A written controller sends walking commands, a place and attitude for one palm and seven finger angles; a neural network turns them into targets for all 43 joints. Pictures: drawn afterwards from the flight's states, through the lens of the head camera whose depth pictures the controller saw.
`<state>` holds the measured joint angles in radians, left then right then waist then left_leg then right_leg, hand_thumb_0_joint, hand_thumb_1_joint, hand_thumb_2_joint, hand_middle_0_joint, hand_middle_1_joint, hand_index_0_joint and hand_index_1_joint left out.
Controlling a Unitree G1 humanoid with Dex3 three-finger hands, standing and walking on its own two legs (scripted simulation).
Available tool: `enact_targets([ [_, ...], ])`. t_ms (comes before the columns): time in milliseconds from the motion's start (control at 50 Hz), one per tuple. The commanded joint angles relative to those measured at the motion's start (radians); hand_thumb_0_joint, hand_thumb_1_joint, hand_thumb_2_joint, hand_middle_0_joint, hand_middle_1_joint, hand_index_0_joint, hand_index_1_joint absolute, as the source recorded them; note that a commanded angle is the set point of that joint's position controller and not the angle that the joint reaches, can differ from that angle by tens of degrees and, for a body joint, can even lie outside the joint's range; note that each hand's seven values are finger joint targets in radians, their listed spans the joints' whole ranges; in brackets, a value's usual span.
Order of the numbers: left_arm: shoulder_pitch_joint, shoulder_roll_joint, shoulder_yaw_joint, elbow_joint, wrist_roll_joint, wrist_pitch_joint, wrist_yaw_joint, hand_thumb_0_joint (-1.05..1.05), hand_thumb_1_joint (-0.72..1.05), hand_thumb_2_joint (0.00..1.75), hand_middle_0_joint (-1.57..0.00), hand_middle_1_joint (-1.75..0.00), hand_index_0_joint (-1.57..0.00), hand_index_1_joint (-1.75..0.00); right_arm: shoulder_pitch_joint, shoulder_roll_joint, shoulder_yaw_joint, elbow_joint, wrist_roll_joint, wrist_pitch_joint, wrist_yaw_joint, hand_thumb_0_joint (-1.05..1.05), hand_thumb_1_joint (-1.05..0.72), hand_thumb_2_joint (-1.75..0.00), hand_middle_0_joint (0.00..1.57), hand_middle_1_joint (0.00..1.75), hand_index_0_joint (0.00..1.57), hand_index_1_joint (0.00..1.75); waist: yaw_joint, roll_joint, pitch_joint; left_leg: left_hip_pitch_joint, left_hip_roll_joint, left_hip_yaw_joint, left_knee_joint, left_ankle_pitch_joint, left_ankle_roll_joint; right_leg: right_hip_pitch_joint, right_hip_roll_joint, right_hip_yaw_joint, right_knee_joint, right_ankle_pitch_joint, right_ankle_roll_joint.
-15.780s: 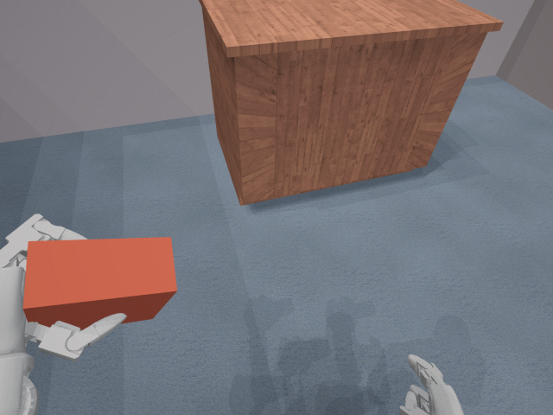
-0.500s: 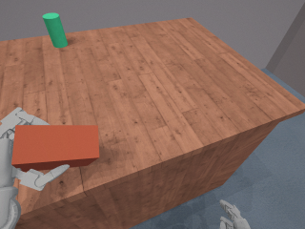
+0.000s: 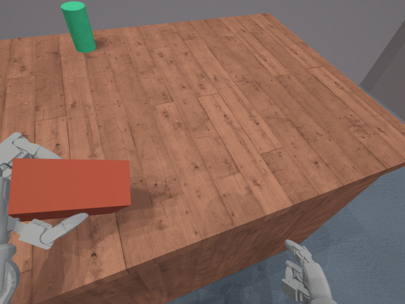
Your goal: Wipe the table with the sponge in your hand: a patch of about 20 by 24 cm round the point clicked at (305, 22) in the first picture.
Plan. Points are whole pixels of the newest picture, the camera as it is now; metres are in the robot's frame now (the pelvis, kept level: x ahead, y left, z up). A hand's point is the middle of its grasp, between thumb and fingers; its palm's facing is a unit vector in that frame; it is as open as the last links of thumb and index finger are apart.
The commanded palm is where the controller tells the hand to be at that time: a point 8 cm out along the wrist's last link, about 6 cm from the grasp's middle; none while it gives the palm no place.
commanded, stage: look again from close up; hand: left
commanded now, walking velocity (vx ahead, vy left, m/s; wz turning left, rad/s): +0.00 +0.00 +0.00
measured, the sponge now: (89, 191) +0.24 +0.20 +0.14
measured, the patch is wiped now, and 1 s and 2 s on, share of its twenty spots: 0.00 0.00 0.00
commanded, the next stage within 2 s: shuffle to correct the standing spot in 0.32 s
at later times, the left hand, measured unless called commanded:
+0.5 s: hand (47, 210) +0.19 +0.23 +0.17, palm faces +0.41 -0.85 -0.33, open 10.4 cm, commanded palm +0.14 +0.26 +0.18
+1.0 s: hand (65, 252) +0.15 +0.19 +0.17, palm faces +0.34 -0.86 -0.38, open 10.3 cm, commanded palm +0.08 +0.24 +0.18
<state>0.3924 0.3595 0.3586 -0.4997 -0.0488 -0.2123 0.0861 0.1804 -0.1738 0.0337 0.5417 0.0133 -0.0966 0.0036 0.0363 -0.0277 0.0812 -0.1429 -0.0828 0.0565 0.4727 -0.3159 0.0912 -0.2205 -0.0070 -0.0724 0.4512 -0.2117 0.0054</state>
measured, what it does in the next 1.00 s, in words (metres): shifts its weight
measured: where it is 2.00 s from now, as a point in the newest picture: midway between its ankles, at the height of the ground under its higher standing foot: outside the picture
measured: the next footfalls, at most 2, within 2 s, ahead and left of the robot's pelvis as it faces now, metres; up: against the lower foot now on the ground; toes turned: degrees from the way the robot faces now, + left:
right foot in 1.24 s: -0.03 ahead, -0.15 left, +0.00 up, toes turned -1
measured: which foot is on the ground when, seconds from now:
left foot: down 0.00-1.00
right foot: down 0.00-1.00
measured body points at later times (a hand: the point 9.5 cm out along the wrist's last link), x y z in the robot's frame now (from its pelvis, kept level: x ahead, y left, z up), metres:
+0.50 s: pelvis -0.02 -0.02 +0.00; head -0.01 +0.00 +0.45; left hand +0.17 +0.28 +0.18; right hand +0.15 -0.24 -0.07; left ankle -0.04 +0.03 -0.74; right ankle +0.02 -0.13 -0.74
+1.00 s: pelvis -0.08 -0.04 -0.01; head -0.02 -0.02 +0.43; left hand +0.12 +0.23 +0.19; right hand +0.10 -0.27 -0.09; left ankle -0.08 +0.05 -0.73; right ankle +0.02 -0.13 -0.74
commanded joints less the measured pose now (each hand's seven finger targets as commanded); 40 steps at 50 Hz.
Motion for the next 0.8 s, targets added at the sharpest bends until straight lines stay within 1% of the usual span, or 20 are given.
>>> enact_targets([
  [0,-0.049,0.159,0.111,-0.194,0.009,-0.043,0.028,0.00,0.10,1.30,-1.20,-1.60,-1.20,-1.60,-0.061,-0.153,-0.067,-0.147,0.008,-0.049,-0.014,0.00,-0.90,-0.90,0.20,0.30,0.20,0.30,-0.015,0.102,-0.191,-0.038,0.183,-0.127,-0.068,0.567,-0.191,0.172,-0.046,0.066,0.007,0.296,-0.056],
  [80,-0.027,0.151,0.096,-0.210,0.002,-0.044,0.033,0.00,0.10,1.30,-1.20,-1.60,-1.20,-1.60,-0.047,-0.151,-0.071,-0.150,0.004,-0.044,-0.022,0.00,-0.90,-0.90,0.20,0.30,0.20,0.30,-0.016,0.096,-0.216,-0.053,0.177,-0.136,-0.064,0.541,-0.180,0.206,-0.066,0.074,0.005,0.341,-0.062],
  [100,-0.027,0.165,0.114,-0.224,0.005,-0.041,0.037,0.00,0.10,1.30,-1.20,-1.60,-1.20,-1.60,-0.066,-0.147,-0.064,-0.148,0.008,-0.047,-0.023,0.00,-0.90,-0.90,0.20,0.30,0.20,0.30,-0.016,0.089,-0.218,-0.033,0.176,-0.132,-0.076,0.528,-0.181,0.181,-0.056,0.076,0.013,0.316,-0.055],
  [120,-0.016,0.129,0.080,-0.203,-0.001,-0.043,0.033,0.00,0.10,1.30,-1.20,-1.60,-1.20,-1.60,-0.053,-0.149,-0.062,-0.143,0.002,-0.039,-0.024,0.00,-0.90,-0.90,0.20,0.30,0.20,0.30,-0.018,0.100,-0.208,-0.046,0.177,-0.138,-0.086,0.520,-0.181,0.174,-0.055,0.060,0.009,0.279,-0.052],
  [160,-0.021,0.150,0.092,-0.216,0.003,-0.040,0.036,0.00,0.10,1.30,-1.20,-1.60,-1.20,-1.60,-0.051,-0.152,-0.071,-0.148,0.003,-0.041,-0.026,0.00,-0.90,-0.90,0.20,0.30,0.20,0.30,-0.015,0.114,-0.200,-0.056,0.188,-0.144,-0.091,0.526,-0.182,0.184,-0.057,0.063,0.009,0.275,-0.051],
  [200,-0.019,0.158,0.104,-0.222,0.005,-0.037,0.040,0.00,0.10,1.30,-1.20,-1.60,-1.20,-1.60,-0.066,-0.147,-0.067,-0.146,0.010,-0.043,-0.027,0.00,-0.90,-0.90,0.20,0.30,0.20,0.30,-0.016,0.092,-0.198,-0.045,0.183,-0.136,-0.102,0.480,-0.178,0.162,-0.049,0.068,0.007,0.252,-0.045],
  [220,0.000,0.131,0.080,-0.177,-0.001,-0.037,0.037,0.00,0.10,1.30,-1.20,-1.60,-1.20,-1.60,-0.054,-0.147,-0.062,-0.142,0.003,-0.035,-0.030,0.00,-0.90,-0.90,0.20,0.30,0.20,0.30,-0.016,0.084,-0.184,-0.071,0.186,-0.139,-0.112,0.431,-0.169,0.165,-0.054,0.060,-0.007,0.219,-0.040],
  [260,0.000,0.151,0.097,-0.180,0.001,-0.034,0.040,0.00,0.10,1.30,-1.20,-1.60,-1.20,-1.60,-0.048,-0.154,-0.074,-0.146,0.005,-0.038,-0.033,0.00,-0.90,-0.90,0.20,0.30,0.20,0.30,-0.016,0.071,-0.179,-0.101,0.186,-0.143,-0.107,0.378,-0.159,0.197,-0.066,0.081,-0.020,0.254,-0.047],
  [300,-0.018,0.159,0.103,-0.193,0.006,-0.035,0.044,0.00,0.10,1.30,-1.20,-1.60,-1.20,-1.60,-0.069,-0.151,-0.066,-0.144,0.010,-0.043,-0.035,0.00,-0.90,-0.90,0.20,0.30,0.20,0.30,-0.015,0.085,-0.168,-0.091,0.181,-0.138,-0.129,0.315,-0.158,0.163,-0.059,0.091,-0.020,0.211,-0.045],
  [320,-0.013,0.124,0.070,-0.157,-0.001,-0.037,0.040,0.00,0.10,1.30,-1.20,-1.60,-1.20,-1.60,-0.052,-0.152,-0.063,-0.138,0.004,-0.036,-0.038,0.00,-0.90,-0.90,0.20,0.30,0.20,0.30,-0.017,0.085,-0.148,-0.121,0.180,-0.149,-0.145,0.273,-0.151,0.162,-0.057,0.080,-0.028,0.172,-0.042],
  [400,-0.050,0.156,0.092,-0.177,0.009,-0.035,0.048,0.00,0.10,1.30,-1.20,-1.60,-1.20,-1.60,-0.064,-0.155,-0.066,-0.142,0.009,-0.048,-0.042,0.00,-0.90,-0.90,0.20,0.30,0.20,0.30,-0.016,0.090,-0.134,-0.141,0.178,-0.145,-0.157,0.167,-0.125,0.164,-0.062,0.111,-0.049,0.141,-0.041],
  [420,-0.051,0.125,0.064,-0.141,0.002,-0.035,0.044,0.00,0.10,1.30,-1.20,-1.60,-1.20,-1.60,-0.054,-0.151,-0.059,-0.141,0.003,-0.045,-0.044,0.00,-0.90,-0.90,0.20,0.30,0.20,0.30,-0.016,0.070,-0.115,-0.162,0.179,-0.155,-0.170,0.147,-0.118,0.159,-0.060,0.100,-0.062,0.121,-0.037],
  [500,-0.082,0.162,0.091,-0.179,0.007,-0.039,0.048,0.00,0.10,1.30,-1.20,-1.60,-1.20,-1.60,-0.070,-0.152,-0.063,-0.148,0.009,-0.063,-0.045,0.00,-0.90,-0.90,0.20,0.30,0.20,0.30,-0.012,0.088,-0.099,-0.172,0.200,-0.152,-0.171,0.169,-0.109,0.144,-0.053,0.121,-0.038,0.171,-0.033],
  [520,-0.083,0.127,0.059,-0.157,0.000,-0.043,0.043,0.00,0.10,1.30,-1.20,-1.60,-1.20,-1.60,-0.057,-0.151,-0.056,-0.148,0.003,-0.057,-0.045,0.00,-0.90,-0.90,0.20,0.30,0.20,0.30,-0.012,0.088,-0.098,-0.204,0.202,-0.165,-0.187,0.148,-0.101,0.162,-0.049,0.106,-0.034,0.150,-0.030],
  [600,-0.066,0.160,0.099,-0.188,0.006,-0.054,0.045,0.00,0.10,1.30,-1.20,-1.60,-1.20,-1.60,-0.066,-0.149,-0.063,-0.153,0.005,-0.073,-0.038,0.00,-0.90,-0.90,0.20,0.30,0.20,0.30,-0.005,0.094,-0.129,-0.220,0.222,-0.153,-0.159,0.158,-0.088,0.172,-0.053,0.126,0.010,0.199,-0.034],
  [620,-0.053,0.132,0.077,-0.170,-0.001,-0.057,0.040,0.00,0.10,1.30,-1.20,-1.60,-1.20,-1.60,-0.056,-0.148,-0.058,-0.151,-0.001,-0.066,-0.037,0.00,-0.90,-0.90,0.20,0.30,0.20,0.30,-0.005,0.090,-0.138,-0.239,0.220,-0.163,-0.161,0.142,-0.079,0.184,-0.052,0.119,0.007,0.185,-0.032],
  [700,-0.006,0.172,0.130,-0.225,-0.002,-0.081,0.041,0.00,0.10,1.30,-1.20,-1.60,-1.20,-1.60,-0.066,-0.146,-0.066,-0.153,0.000,-0.083,-0.032,0.00,-0.90,-0.90,0.20,0.30,0.20,0.30,-0.002,0.081,-0.175,-0.220,0.233,-0.163,-0.087,0.236,-0.080,0.148,-0.067,0.151,0.044,0.287,-0.055],
  [720,-0.002,0.139,0.099,-0.218,-0.012,-0.086,0.034,0.00,0.10,1.30,-1.20,-1.60,-1.20,-1.60,-0.053,-0.147,-0.062,-0.154,-0.007,-0.077,-0.029,0.00,-0.90,-0.90,0.20,0.30,0.20,0.30,-0.003,0.075,-0.189,-0.233,0.233,-0.174,-0.079,0.238,-0.074,0.151,-0.071,0.147,0.042,0.271,-0.057],
  [740,0.004,0.170,0.132,-0.247,-0.011,-0.095,0.035,0.00,0.10,1.30,-1.20,-1.60,-1.20,-1.60,-0.052,-0.147,-0.074,-0.160,-0.005,-0.083,-0.032,0.00,-0.90,-0.90,0.20,0.30,0.20,0.30,-0.001,0.070,-0.194,-0.228,0.235,-0.177,-0.047,0.256,-0.076,0.140,-0.080,0.162,0.042,0.311,-0.067],
  [780,0.018,0.168,0.135,-0.266,-0.017,-0.106,0.032,0.00,0.10,1.30,-1.20,-1.60,-1.20,-1.60,-0.040,-0.147,-0.078,-0.154,-0.006,-0.088,-0.032,0.00,-0.90,-0.90,0.20,0.30,0.20,0.30,-0.006,0.054,-0.218,-0.211,0.214,-0.168,0.019,0.230,-0.080,0.099,-0.115,0.202,0.031,0.350,-0.092],
])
